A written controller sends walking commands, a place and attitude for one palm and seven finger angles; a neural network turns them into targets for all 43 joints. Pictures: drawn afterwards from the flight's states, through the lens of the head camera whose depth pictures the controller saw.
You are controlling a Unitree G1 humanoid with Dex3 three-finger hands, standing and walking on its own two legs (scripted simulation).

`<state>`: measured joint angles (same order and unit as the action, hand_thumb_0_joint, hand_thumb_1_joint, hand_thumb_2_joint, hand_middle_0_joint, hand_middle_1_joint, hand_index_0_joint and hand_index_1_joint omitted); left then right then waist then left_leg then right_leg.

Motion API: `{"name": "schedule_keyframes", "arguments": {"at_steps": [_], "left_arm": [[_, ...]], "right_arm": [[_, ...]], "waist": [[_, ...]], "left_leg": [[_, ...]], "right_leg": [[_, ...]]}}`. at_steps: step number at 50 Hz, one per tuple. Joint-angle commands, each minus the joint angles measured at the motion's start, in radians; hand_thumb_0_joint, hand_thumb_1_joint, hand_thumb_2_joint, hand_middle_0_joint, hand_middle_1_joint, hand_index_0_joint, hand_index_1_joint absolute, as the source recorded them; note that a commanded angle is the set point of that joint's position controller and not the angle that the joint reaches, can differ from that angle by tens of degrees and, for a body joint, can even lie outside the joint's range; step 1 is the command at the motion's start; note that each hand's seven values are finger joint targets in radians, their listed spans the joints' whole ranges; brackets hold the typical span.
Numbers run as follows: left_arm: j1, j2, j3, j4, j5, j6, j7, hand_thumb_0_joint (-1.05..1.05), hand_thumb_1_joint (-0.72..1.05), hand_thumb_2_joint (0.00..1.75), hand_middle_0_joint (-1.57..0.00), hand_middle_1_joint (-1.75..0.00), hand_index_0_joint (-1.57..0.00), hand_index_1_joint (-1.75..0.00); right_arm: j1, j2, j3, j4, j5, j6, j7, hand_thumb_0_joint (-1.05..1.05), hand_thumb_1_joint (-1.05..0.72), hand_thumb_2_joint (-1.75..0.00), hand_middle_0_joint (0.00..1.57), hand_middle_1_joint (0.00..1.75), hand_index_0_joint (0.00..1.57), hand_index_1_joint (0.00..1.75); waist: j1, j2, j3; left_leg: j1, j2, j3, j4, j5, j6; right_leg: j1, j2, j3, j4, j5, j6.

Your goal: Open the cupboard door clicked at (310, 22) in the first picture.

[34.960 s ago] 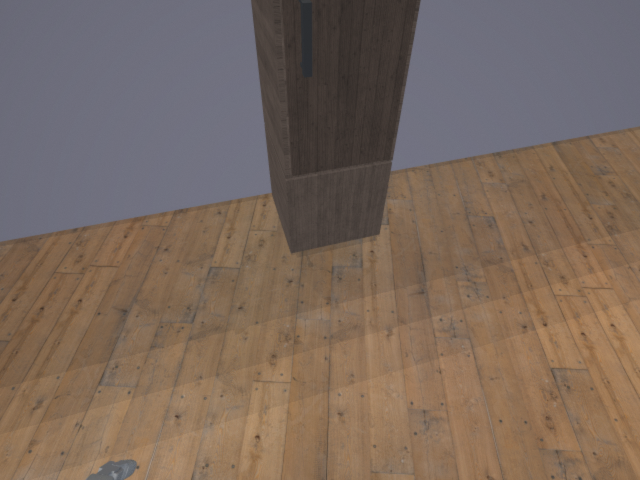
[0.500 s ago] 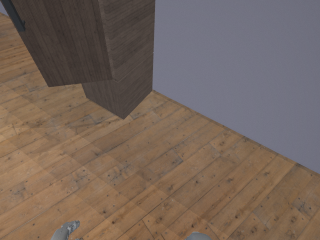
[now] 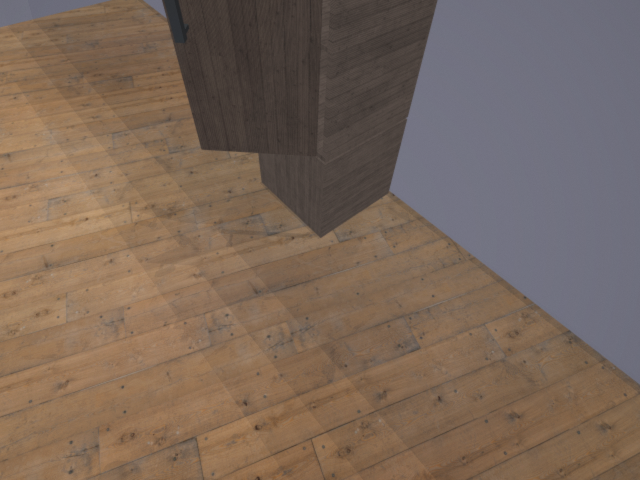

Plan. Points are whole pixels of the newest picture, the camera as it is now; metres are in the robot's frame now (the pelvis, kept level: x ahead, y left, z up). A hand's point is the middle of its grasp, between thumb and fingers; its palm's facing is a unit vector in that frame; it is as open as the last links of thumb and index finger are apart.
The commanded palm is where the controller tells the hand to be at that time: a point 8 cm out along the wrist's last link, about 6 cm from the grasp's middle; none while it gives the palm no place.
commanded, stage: take the last steps up to it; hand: left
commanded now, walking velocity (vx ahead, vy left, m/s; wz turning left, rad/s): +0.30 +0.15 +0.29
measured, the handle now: out of the picture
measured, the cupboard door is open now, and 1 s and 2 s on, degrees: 47 47 47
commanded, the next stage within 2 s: come to a stop and stand still in 1.26 s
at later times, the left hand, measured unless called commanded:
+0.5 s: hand out of the picture +0.11 +0.20 -0.15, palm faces +0.17 -0.96 -0.21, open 7.3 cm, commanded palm none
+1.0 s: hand (126, 368) +0.28 +0.33 -0.16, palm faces +0.16 -0.97 -0.18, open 7.3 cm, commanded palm none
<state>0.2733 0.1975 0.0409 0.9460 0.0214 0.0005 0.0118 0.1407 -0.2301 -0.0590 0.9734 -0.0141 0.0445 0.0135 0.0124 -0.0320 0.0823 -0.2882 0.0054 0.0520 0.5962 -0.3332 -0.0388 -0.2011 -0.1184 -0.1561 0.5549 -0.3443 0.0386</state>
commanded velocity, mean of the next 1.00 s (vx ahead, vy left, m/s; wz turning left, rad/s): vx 0.30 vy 0.10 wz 0.05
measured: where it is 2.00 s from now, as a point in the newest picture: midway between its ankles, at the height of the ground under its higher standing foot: (278, 393)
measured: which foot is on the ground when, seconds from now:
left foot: up 0.00-0.00, down 0.02-0.38, up 0.40-0.72, down 0.74-1.00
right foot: down 0.00-0.02, up 0.04-0.36, down 0.38-0.74, up 0.76-1.00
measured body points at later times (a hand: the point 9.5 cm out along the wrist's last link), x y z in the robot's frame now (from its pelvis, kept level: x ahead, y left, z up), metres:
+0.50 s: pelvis +0.08 +0.02 +0.01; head +0.10 +0.00 +0.45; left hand +0.11 +0.25 -0.13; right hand +0.11 -0.23 -0.16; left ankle +0.03 +0.13 -0.66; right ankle +0.09 -0.11 -0.73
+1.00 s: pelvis +0.25 +0.14 +0.01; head +0.27 +0.15 +0.46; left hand +0.27 +0.38 -0.14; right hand +0.30 -0.09 -0.14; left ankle +0.22 +0.22 -0.73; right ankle +0.29 +0.02 -0.67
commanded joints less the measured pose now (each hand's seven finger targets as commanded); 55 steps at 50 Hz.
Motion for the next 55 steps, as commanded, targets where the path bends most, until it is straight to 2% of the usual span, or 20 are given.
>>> {"name": "schedule_keyframes", "arguments": {"at_steps": [1,2,5,8,14,16,17,19,20,23,26,29,32,35,36,37,38,41,45,55], "left_arm": [[-0.04,0.093,0.029,-0.1,-0.012,-0.001,-0.004,0.0,0.9,0.9,-0.2,-0.3,-0.2,-0.3],[-0.117,0.111,0.028,-0.124,-0.001,0.005,-0.005,0.0,0.9,0.9,-0.2,-0.3,-0.2,-0.3],[-0.14,0.106,0.037,-0.087,0.006,0.003,-0.025,0.0,0.9,0.9,-0.2,-0.3,-0.2,-0.3],[-0.081,0.086,0.031,-0.051,0.004,-0.003,-0.038,0.0,0.9,0.9,-0.2,-0.3,-0.2,-0.3],[-0.083,0.066,0.025,-0.051,0.003,-0.015,-0.038,0.0,0.9,0.9,-0.2,-0.3,-0.2,-0.3],[0.005,0.076,0.036,-0.017,0.005,-0.023,-0.035,0.0,0.9,0.9,-0.2,-0.3,-0.2,-0.3],[0.084,0.113,0.047,0.007,0.008,-0.031,-0.03,0.0,0.9,0.9,-0.2,-0.3,-0.2,-0.3],[0.237,0.258,0.08,0.038,0.013,-0.042,-0.009,0.0,0.9,0.9,-0.2,-0.3,-0.2,-0.3],[0.196,0.243,0.073,0.026,0.002,-0.041,-0.001,0.0,0.9,0.9,-0.2,-0.3,-0.2,-0.3],[0.038,0.126,0.044,0.001,0.002,-0.057,0.004,0.0,0.9,0.9,-0.2,-0.3,-0.2,-0.3],[0.067,0.1,0.036,0.027,0.001,-0.079,-0.001,0.0,0.9,0.9,-0.2,-0.3,-0.2,-0.3],[0.111,0.125,0.043,0.064,0.007,-0.083,-0.004,0.0,0.9,0.9,-0.2,-0.3,-0.2,-0.3],[0.135,0.143,0.045,0.099,0.013,-0.079,-0.007,0.0,0.9,0.9,-0.2,-0.3,-0.2,-0.3],[0.096,0.148,0.051,0.102,0.005,-0.063,-0.008,0.0,0.9,0.9,-0.2,-0.3,-0.2,-0.3],[0.103,0.116,0.042,0.096,0.004,-0.057,-0.013,0.0,0.9,0.9,-0.2,-0.3,-0.2,-0.3],[0.125,0.046,0.032,0.076,-0.004,-0.053,-0.017,0.0,0.9,0.9,-0.2,-0.3,-0.2,-0.3],[0.051,0.036,0.023,0.032,-0.004,-0.05,-0.014,0.0,0.9,0.9,-0.2,-0.3,-0.2,-0.3],[-0.049,0.033,0.026,0.033,-0.001,-0.048,-0.018,0.0,0.9,0.9,-0.2,-0.3,-0.2,-0.3],[0.014,0.004,0.022,0.063,0.002,-0.025,-0.03,0.0,0.9,0.9,-0.2,-0.3,-0.2,-0.3],[-0.152,0.014,0.016,-0.02,0.005,-0.023,-0.033,0.0,0.9,0.9,-0.2,-0.3,-0.2,-0.3]], "right_arm": [[0.198,-0.25,-0.048,-0.026,-0.018,-0.039,-0.018,0.0,-0.9,-0.9,0.2,0.3,0.2,0.3],[0.223,-0.249,-0.048,-0.015,-0.018,-0.034,-0.023,0.0,-0.9,-0.9,0.2,0.3,0.2,0.3],[0.124,-0.155,-0.02,-0.039,-0.016,-0.056,-0.036,0.0,-0.9,-0.9,0.2,0.3,0.2,0.3],[0.113,-0.142,-0.012,-0.036,-0.012,-0.076,-0.035,0.0,-0.9,-0.9,0.2,0.3,0.2,0.3],[0.142,-0.133,-0.011,-0.006,-0.012,-0.071,-0.026,0.0,-0.9,-0.9,0.2,0.3,0.2,0.3],[0.121,-0.125,-0.01,-0.005,-0.008,-0.067,-0.024,0.0,-0.9,-0.9,0.2,0.3,0.2,0.3],[0.102,-0.104,-0.008,-0.007,0.0,-0.07,-0.02,0.0,-0.9,-0.9,0.2,0.3,0.2,0.3],[0.059,-0.051,-0.001,-0.063,-0.001,-0.069,-0.007,0.0,-0.9,-0.9,0.2,0.3,0.2,0.3],[0.022,-0.091,-0.013,-0.07,-0.014,-0.062,0.0,0.0,-0.9,-0.9,0.2,0.3,0.2,0.3],[0.075,-0.054,-0.018,-0.019,-0.018,-0.044,0.015,0.0,-0.9,-0.9,0.2,0.3,0.2,0.3],[0.089,-0.008,-0.007,-0.003,-0.012,-0.044,0.025,0.0,-0.9,-0.9,0.2,0.3,0.2,0.3],[0.049,0.026,0.0,-0.012,-0.007,-0.054,0.035,0.0,-0.9,-0.9,0.2,0.3,0.2,0.3],[0.015,0.038,0.007,-0.03,-0.006,-0.074,0.039,0.0,-0.9,-0.9,0.2,0.3,0.2,0.3],[0.141,-0.015,0.0,0.009,-0.009,-0.092,0.027,0.0,-0.9,-0.9,0.2,0.3,0.2,0.3],[0.258,-0.081,-0.016,0.043,-0.013,-0.098,0.015,0.0,-0.9,-0.9,0.2,0.3,0.2,0.3],[0.391,-0.203,-0.05,0.068,-0.024,-0.105,-0.002,0.0,-0.9,-0.9,0.2,0.3,0.2,0.3],[0.468,-0.233,-0.053,0.082,-0.021,-0.093,-0.022,0.0,-0.9,-0.9,0.2,0.3,0.2,0.3],[0.278,-0.114,-0.015,0.048,-0.015,-0.104,-0.035,0.0,-0.9,-0.9,0.2,0.3,0.2,0.3],[0.23,-0.057,0.004,0.054,-0.013,-0.13,-0.04,0.0,-0.9,-0.9,0.2,0.3,0.2,0.3],[0.272,-0.06,0.004,0.101,-0.021,-0.117,-0.033,0.0,-0.9,-0.9,0.2,0.3,0.2,0.3]], "waist": [[-0.095,0.329,-0.18],[-0.113,0.254,-0.129],[-0.054,0.227,-0.016],[-0.022,0.159,-0.057],[-0.014,0.146,-0.046],[0.035,0.085,-0.04],[0.078,0.02,-0.05],[0.143,-0.305,-0.057],[0.109,-0.162,0.02],[0.011,-0.187,0.057],[0.0,-0.13,0.01],[0.022,-0.083,-0.016],[0.041,-0.155,-0.031],[-0.028,-0.106,-0.071],[-0.078,0.026,-0.136],[-0.123,0.308,-0.238],[-0.155,0.347,-0.254],[-0.079,0.212,-0.1],[-0.013,0.132,-0.058],[-0.025,0.089,0.01]], "left_leg": [[0.349,0.366,-0.469,-0.295,0.272,0.24],[0.299,0.394,-0.467,-0.31,0.145,0.297],[0.124,0.274,-0.387,-0.375,-0.047,0.25],[0.149,0.215,-0.282,-0.364,0.094,0.227],[0.067,0.182,-0.26,-0.347,0.012,0.229],[-0.058,0.142,-0.229,-0.263,-0.064,0.193],[-0.171,0.078,-0.177,-0.148,-0.109,0.152],[-0.448,-0.059,-0.037,0.366,-0.292,0.059],[-0.46,0.009,-0.112,0.497,-0.204,0.054],[-0.377,0.09,-0.107,0.553,0.032,0.027],[-0.314,0.089,-0.034,0.418,0.112,-0.002],[-0.254,0.073,0.029,0.195,0.116,-0.009],[-0.18,0.038,0.069,0.034,0.099,0.004],[0.099,-0.007,0.116,-0.129,0.15,0.023],[0.291,0.042,0.062,-0.15,0.112,0.043],[0.467,0.282,-0.279,-0.192,0.09,0.125],[0.485,0.385,-0.433,-0.309,0.099,0.205],[0.239,0.35,-0.285,-0.335,0.179,0.22],[0.149,0.293,-0.108,-0.401,0.284,0.192],[0.187,0.28,-0.02,-0.367,0.382,0.199]], "right_leg": [[-0.359,0.041,-0.002,0.387,-0.317,0.024],[-0.418,0.021,0.084,0.517,-0.315,0.004],[-0.44,-0.004,0.146,0.584,-0.125,-0.011],[-0.361,0.012,0.104,0.467,-0.054,-0.006],[-0.146,0.062,0.046,0.139,-0.028,-0.006],[0.056,0.078,0.033,-0.001,0.048,-0.007],[0.208,0.038,0.091,-0.096,0.036,-0.018],[0.329,-0.408,0.695,-0.414,-0.325,-0.193],[0.193,-0.424,0.7,-0.467,-0.43,-0.225],[0.0,-0.29,0.41,-0.452,-0.243,-0.144],[0.04,-0.221,0.187,-0.414,0.097,-0.122],[0.089,-0.206,0.11,-0.373,0.225,-0.128],[0.118,-0.202,0.089,-0.313,0.277,-0.118],[0.007,-0.156,0.036,-0.159,0.241,-0.085],[-0.088,-0.114,-0.006,0.038,0.212,-0.061],[-0.304,0.021,-0.062,0.332,-0.12,-0.017],[-0.415,0.067,0.024,0.567,-0.283,-0.028],[-0.477,-0.033,0.141,0.731,-0.073,-0.055],[-0.393,-0.031,0.127,0.581,0.045,-0.036],[-0.247,0.027,0.059,0.124,0.123,-0.054]]}}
